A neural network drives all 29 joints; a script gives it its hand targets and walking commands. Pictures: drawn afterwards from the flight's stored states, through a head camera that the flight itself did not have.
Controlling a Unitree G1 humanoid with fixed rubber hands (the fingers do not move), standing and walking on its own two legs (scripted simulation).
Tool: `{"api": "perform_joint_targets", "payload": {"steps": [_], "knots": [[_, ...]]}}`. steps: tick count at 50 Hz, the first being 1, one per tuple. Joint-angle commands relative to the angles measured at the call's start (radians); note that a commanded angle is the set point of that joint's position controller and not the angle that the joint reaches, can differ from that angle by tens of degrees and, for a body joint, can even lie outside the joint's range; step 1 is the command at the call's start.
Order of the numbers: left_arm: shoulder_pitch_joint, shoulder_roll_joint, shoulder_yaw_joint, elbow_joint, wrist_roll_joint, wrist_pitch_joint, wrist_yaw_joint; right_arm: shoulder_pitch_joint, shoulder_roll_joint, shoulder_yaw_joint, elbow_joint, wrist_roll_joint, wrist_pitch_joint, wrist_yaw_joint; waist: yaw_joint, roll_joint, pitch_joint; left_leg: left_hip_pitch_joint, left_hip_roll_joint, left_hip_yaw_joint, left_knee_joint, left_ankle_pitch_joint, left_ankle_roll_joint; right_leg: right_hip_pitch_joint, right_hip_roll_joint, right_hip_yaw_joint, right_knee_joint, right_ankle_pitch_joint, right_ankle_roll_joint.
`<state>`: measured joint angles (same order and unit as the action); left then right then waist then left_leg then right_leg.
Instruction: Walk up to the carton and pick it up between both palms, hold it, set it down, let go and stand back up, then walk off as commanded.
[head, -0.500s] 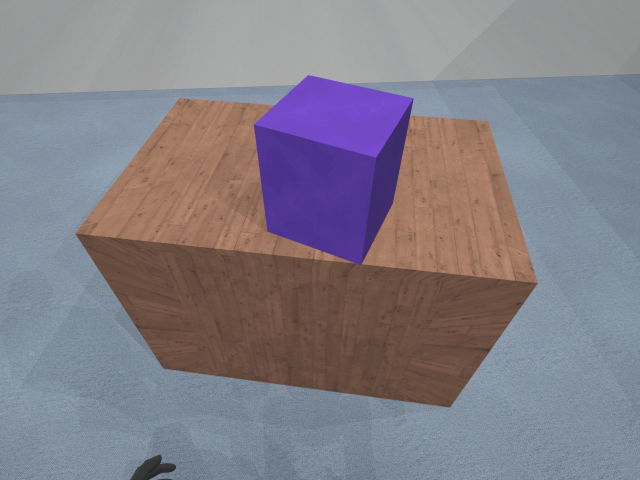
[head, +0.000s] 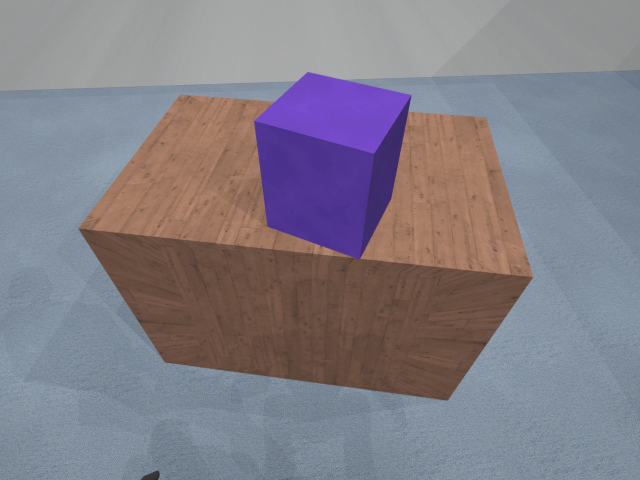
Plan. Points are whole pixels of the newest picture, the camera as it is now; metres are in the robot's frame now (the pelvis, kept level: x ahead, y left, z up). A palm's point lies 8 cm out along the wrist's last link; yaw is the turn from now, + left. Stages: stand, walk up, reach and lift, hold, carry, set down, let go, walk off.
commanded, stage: stand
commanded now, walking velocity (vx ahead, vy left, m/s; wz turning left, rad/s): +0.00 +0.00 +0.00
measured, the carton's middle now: (333, 166) +0.69 -0.02 +0.00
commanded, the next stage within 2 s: walk up in 0.74 s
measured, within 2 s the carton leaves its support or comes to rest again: neither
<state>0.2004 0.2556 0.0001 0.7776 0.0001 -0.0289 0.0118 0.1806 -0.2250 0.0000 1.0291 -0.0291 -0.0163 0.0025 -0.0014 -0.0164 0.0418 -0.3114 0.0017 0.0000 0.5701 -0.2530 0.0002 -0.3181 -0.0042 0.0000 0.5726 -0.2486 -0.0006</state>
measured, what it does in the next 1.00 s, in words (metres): stands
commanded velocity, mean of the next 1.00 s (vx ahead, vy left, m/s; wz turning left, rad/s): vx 0.00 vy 0.00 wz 0.00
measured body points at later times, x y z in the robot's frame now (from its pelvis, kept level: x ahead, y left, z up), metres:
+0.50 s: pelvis -0.01 +0.00 +0.01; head +0.01 +0.00 +0.45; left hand +0.10 +0.25 -0.12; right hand +0.05 -0.25 -0.14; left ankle +0.03 +0.12 -0.73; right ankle +0.03 -0.12 -0.73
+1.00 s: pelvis +0.00 +0.00 +0.01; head +0.01 +0.01 +0.46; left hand +0.11 +0.26 -0.12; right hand +0.07 -0.26 -0.13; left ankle +0.03 +0.12 -0.73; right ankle +0.03 -0.12 -0.73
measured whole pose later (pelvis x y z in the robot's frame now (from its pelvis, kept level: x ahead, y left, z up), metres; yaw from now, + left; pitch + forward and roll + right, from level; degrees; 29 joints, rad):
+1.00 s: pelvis +0.00 +0.00 +0.01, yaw +0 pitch -1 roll +0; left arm 0.22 0.27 0.00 0.83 0.00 -0.03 -0.01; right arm 0.19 -0.24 0.00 1.04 -0.03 -0.02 0.03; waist 0.00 -0.02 0.03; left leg -0.27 0.00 0.00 0.55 -0.36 0.00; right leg -0.28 0.00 0.00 0.55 -0.36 -0.01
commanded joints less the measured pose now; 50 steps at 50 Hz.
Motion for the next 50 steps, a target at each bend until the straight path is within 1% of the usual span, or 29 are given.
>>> {"api": "perform_joint_targets", "payload": {"steps": [1, 6, 7, 9, 12, 14, 15, 20, 22, 23, 27, 28, 29, 30, 31, 33, 34, 35, 39, 40, 41, 42, 43, 45, 46, 47, 48, 49, 50], "knots": [[-0.023, 0.232, 0.06, 0.045, 0.017, -0.04, 0.004, -0.089, -0.278, -0.084, -0.054, 0.016, -0.043, 0.0, 0.007, -0.029, -0.128, 0.082, 0.098, -0.117, -0.134, 0.064, 0.049, 0.111, -0.113, 0.092, -0.127, 0.089, -0.057], [-0.021, 0.255, 0.064, 0.052, 0.019, -0.032, 0.009, -0.073, -0.269, -0.083, -0.046, 0.019, -0.039, 0.005, -0.003, -0.011, -0.094, 0.075, 0.102, -0.122, -0.175, 0.04, 0.048, 0.088, -0.122, 0.104, -0.162, 0.04, -0.066], [-0.015, 0.246, 0.06, 0.059, 0.018, -0.031, 0.009, -0.076, -0.272, -0.079, -0.038, 0.008, -0.036, 0.001, 0.011, -0.014, -0.095, 0.068, 0.108, -0.123, -0.192, 0.034, 0.05, 0.115, -0.108, 0.086, -0.156, 0.023, -0.05], [-0.026, 0.25, 0.065, 0.05, 0.024, -0.033, 0.008, -0.078, -0.27, -0.077, -0.042, 0.013, -0.035, 0.0, 0.013, 0.023, -0.13, 0.09, 0.106, -0.113, -0.178, 0.059, 0.039, 0.125, -0.105, 0.077, -0.155, 0.025, -0.05], [-0.045, 0.259, 0.068, 0.064, 0.021, -0.038, 0.0, -0.06, -0.282, -0.08, -0.023, 0.012, -0.038, 0.003, -0.014, -0.026, -0.129, 0.098, 0.102, -0.114, -0.19, -0.005, 0.039, 0.099, -0.106, 0.095, -0.184, -0.034, -0.047], [-0.049, 0.233, 0.062, 0.055, 0.019, -0.032, 0.002, -0.065, -0.27, -0.08, -0.031, 0.013, -0.036, 0.005, -0.016, -0.016, -0.114, 0.089, 0.115, -0.134, -0.203, -0.029, 0.041, 0.092, -0.105, 0.089, -0.189, -0.055, -0.046], [-0.009, 0.231, 0.062, 0.065, 0.024, -0.033, -0.002, -0.078, -0.29, -0.092, -0.032, 0.01, -0.036, 0.005, 0.008, 0.001, -0.12, 0.077, 0.117, -0.142, -0.213, -0.039, 0.05, 0.108, -0.104, 0.081, -0.17, -0.05, -0.048], [-0.018, 0.269, 0.069, 0.076, 0.018, -0.036, 0.006, -0.079, -0.27, -0.083, -0.018, 0.016, -0.029, 0.011, 0.008, 0.058, -0.114, 0.072, 0.115, -0.128, -0.229, -0.056, 0.039, 0.102, -0.102, 0.085, -0.177, -0.035, -0.043], [-0.012, 0.267, 0.068, 0.085, 0.023, -0.031, 0.006, -0.054, -0.27, -0.082, -0.009, 0.018, -0.032, 0.012, -0.008, -0.012, -0.092, 0.055, 0.107, -0.131, -0.221, -0.088, 0.036, 0.097, -0.104, 0.086, -0.185, -0.079, -0.048], [0.006, 0.272, 0.072, 0.085, 0.026, -0.032, 0.006, -0.056, -0.267, -0.077, -0.011, 0.015, -0.03, 0.012, 0.014, 0.022, -0.102, 0.075, 0.099, -0.122, -0.226, -0.079, 0.038, 0.099, -0.113, 0.108, -0.199, -0.086, -0.048], [-0.015, 0.267, 0.059, 0.082, 0.024, -0.034, 0.011, -0.03, -0.268, -0.081, -0.001, 0.02, -0.031, 0.015, -0.022, -0.018, -0.09, 0.101, 0.105, -0.114, -0.198, 0.028, 0.038, 0.079, -0.115, 0.097, -0.2, -0.01, -0.05], [0.006, 0.234, 0.059, 0.089, 0.014, -0.033, 0.007, -0.052, -0.278, -0.074, -0.013, 0.013, -0.035, 0.012, 0.004, -0.017, -0.127, 0.098, 0.12, -0.127, -0.217, -0.005, 0.043, 0.123, -0.11, 0.088, -0.19, -0.01, -0.041], [-0.005, 0.259, 0.063, 0.089, 0.017, -0.039, 0.005, -0.033, -0.262, -0.081, -0.006, 0.016, -0.04, 0.014, -0.015, 0.005, -0.13, 0.096, 0.109, -0.126, -0.217, 0.002, 0.038, 0.122, -0.109, 0.09, -0.184, -0.007, -0.046], [-0.008, 0.261, 0.068, 0.089, 0.017, -0.037, 0.008, -0.055, -0.276, -0.085, -0.009, 0.014, -0.037, 0.014, 0.011, 0.019, -0.116, 0.09, 0.109, -0.121, -0.217, 0.031, 0.041, 0.116, -0.11, 0.095, -0.184, 0.0, -0.044], [-0.029, 0.262, 0.067, 0.076, 0.023, -0.038, 0.007, -0.063, -0.239, -0.076, -0.024, 0.015, -0.038, 0.014, -0.008, 0.001, -0.124, 0.094, 0.108, -0.11, -0.218, 0.056, 0.036, 0.105, -0.111, 0.086, -0.18, 0.019, -0.047], [-0.009, 0.261, 0.068, 0.087, 0.019, -0.04, 0.004, -0.059, -0.279, -0.082, -0.003, 0.015, -0.037, 0.009, 0.002, -0.001, -0.144, 0.111, 0.109, -0.105, -0.192, 0.092, 0.037, 0.131, -0.118, 0.106, -0.196, 0.048, -0.039], [-0.031, 0.252, 0.061, 0.097, 0.02, -0.036, 0.001, -0.038, -0.269, -0.082, 0.0, 0.016, -0.034, 0.01, -0.018, -0.017, -0.155, 0.124, 0.116, -0.114, -0.191, 0.075, 0.041, 0.12, -0.115, 0.083, -0.179, 0.046, -0.044], [-0.01, 0.256, 0.061, 0.091, 0.017, -0.036, 0.004, -0.077, -0.269, -0.078, -0.012, 0.014, -0.032, 0.009, 0.015, 0.009, -0.148, 0.116, 0.116, -0.123, -0.22, 0.075, 0.044, 0.145, -0.114, 0.087, -0.17, 0.046, -0.045], [0.003, 0.25, 0.066, 0.09, 0.013, -0.036, 0.005, -0.037, -0.274, -0.073, -0.005, 0.015, -0.03, 0.006, 0.009, -0.047, -0.134, 0.104, 0.109, -0.112, -0.202, 0.082, 0.04, 0.139, -0.117, 0.106, -0.199, 0.015, -0.041], [-0.012, 0.249, 0.059, 0.095, 0.007, -0.036, 0.003, -0.061, -0.296, -0.083, -0.01, 0.014, -0.028, 0.006, -0.002, 0.011, -0.114, 0.113, 0.11, -0.102, -0.197, 0.066, 0.035, 0.109, -0.117, 0.097, -0.197, 0.035, -0.039], [-0.013, 0.251, 0.059, 0.094, 0.014, -0.039, 0.003, -0.049, -0.273, -0.081, -0.006, 0.022, -0.034, 0.006, 0.0, -0.031, -0.133, 0.122, 0.112, -0.12, -0.209, 0.066, 0.039, 0.122, -0.117, 0.092, -0.201, 0.042, -0.041], [-0.014, 0.24, 0.059, 0.09, 0.007, -0.039, 0.002, -0.046, -0.258, -0.067, -0.005, 0.011, -0.033, 0.003, 0.012, -0.028, -0.154, 0.117, 0.108, -0.108, -0.214, 0.102, 0.038, 0.161, -0.112, 0.083, -0.174, 0.06, -0.036], [-0.002, 0.242, 0.059, 0.094, 0.012, -0.039, 0.009, -0.059, -0.287, -0.081, -0.007, 0.015, -0.032, 0.008, 0.007, 0.034, -0.131, 0.117, 0.115, -0.117, -0.206, 0.105, 0.038, 0.134, -0.112, 0.088, -0.186, 0.066, -0.045], [-0.027, 0.246, 0.062, 0.082, 0.016, -0.038, 0.006, -0.086, -0.257, -0.074, -0.013, 0.018, -0.037, 0.009, 0.003, -0.011, -0.162, 0.121, 0.123, -0.112, -0.219, 0.092, 0.036, 0.152, -0.115, 0.087, -0.177, 0.083, -0.041], [-0.021, 0.271, 0.068, 0.091, 0.01, -0.034, 0.005, -0.068, -0.271, -0.078, -0.013, 0.024, -0.039, 0.008, 0.001, 0.038, -0.149, 0.118, 0.111, -0.112, -0.216, 0.109, 0.039, 0.15, -0.115, 0.09, -0.183, 0.074, -0.046], [0.098, 0.321, 0.113, 0.052, 0.015, -0.036, -0.012, -0.015, -0.363, -0.112, -0.085, -0.003, -0.048, 0.025, 0.013, 0.054, -0.227, 0.141, 0.085, -0.074, -0.165, -0.355, 0.065, 0.162, -0.061, 0.119, -0.161, -0.318, -0.088], [0.127, 0.342, 0.12, 0.067, 0.025, -0.034, -0.017, -0.003, -0.381, -0.124, -0.093, -0.008, -0.046, 0.03, 0.023, 0.052, -0.156, 0.051, 0.09, -0.101, -0.171, -0.525, 0.073, 0.108, -0.057, 0.146, -0.14, -0.478, -0.104], [0.125, 0.35, 0.123, 0.062, 0.037, -0.033, -0.022, -0.004, -0.388, -0.123, -0.1, -0.005, -0.04, 0.034, 0.027, 0.038, -0.087, -0.002, 0.106, -0.147, -0.158, -0.591, 0.084, 0.05, -0.068, 0.184, -0.144, -0.561, -0.113], [0.125, 0.342, 0.12, 0.052, 0.036, -0.033, -0.025, -0.003, -0.364, -0.119, -0.118, -0.004, -0.039, 0.037, 0.027, 0.004, -0.019, -0.035, 0.101, -0.122, -0.144, -0.534, 0.075, 0.028, -0.083, 0.196, -0.153, -0.523, -0.114]]}}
